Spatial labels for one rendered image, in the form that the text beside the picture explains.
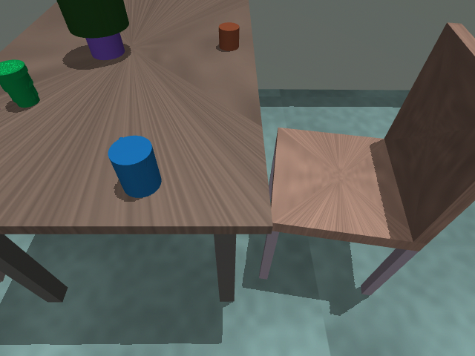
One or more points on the table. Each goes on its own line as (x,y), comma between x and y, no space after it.
(198,105)

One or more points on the potted plant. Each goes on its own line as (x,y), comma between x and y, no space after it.
(100,22)

